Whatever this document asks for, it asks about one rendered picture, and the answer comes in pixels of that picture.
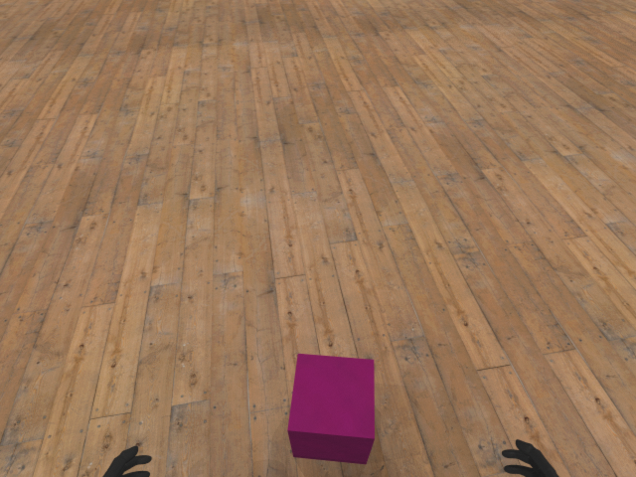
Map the robot left hand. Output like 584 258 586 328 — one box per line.
102 445 152 477

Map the robot right hand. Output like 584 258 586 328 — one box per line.
502 439 559 477

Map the carton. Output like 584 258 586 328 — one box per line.
287 354 375 464

